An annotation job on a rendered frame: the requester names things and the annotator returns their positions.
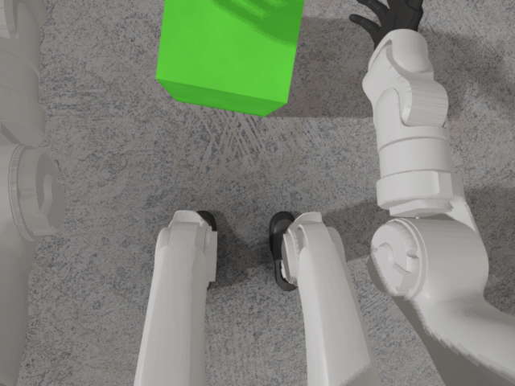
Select robot right forearm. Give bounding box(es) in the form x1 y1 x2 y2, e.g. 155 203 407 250
362 29 489 269

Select right robot foot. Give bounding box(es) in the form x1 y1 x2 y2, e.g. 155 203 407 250
269 211 298 291

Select robot left forearm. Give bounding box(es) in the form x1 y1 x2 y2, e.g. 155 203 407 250
0 0 48 148

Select robot right hand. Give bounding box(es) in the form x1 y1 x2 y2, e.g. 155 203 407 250
349 0 423 51

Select carton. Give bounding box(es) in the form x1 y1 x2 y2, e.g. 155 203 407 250
156 0 304 117

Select left robot upper arm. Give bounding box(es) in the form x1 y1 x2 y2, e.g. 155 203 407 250
0 144 65 386

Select left robot shin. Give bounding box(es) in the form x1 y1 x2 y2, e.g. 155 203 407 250
154 210 209 262

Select right robot upper arm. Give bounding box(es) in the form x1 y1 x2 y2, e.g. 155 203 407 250
367 218 515 386

